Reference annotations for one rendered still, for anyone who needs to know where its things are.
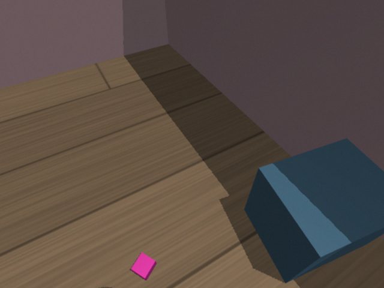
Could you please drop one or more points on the small box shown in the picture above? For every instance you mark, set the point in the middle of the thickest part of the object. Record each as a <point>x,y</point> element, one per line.
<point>143,266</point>

